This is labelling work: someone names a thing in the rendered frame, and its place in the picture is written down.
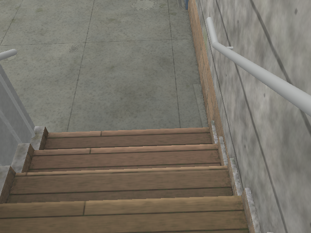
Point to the stairs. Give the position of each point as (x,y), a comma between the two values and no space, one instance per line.
(167,180)

